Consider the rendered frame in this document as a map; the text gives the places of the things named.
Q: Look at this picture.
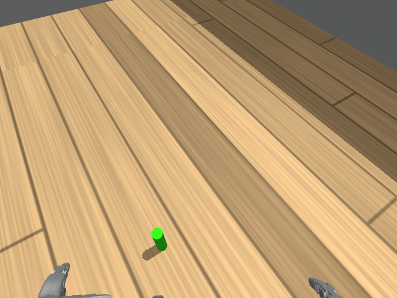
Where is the left robot hand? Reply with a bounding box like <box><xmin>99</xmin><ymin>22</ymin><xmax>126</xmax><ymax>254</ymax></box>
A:
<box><xmin>38</xmin><ymin>263</ymin><xmax>112</xmax><ymax>298</ymax></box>

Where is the right robot hand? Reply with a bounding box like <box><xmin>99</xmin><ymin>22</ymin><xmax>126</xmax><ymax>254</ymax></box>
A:
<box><xmin>309</xmin><ymin>278</ymin><xmax>343</xmax><ymax>298</ymax></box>

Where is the can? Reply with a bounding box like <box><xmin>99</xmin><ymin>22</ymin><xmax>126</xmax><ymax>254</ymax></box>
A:
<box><xmin>151</xmin><ymin>228</ymin><xmax>167</xmax><ymax>251</ymax></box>

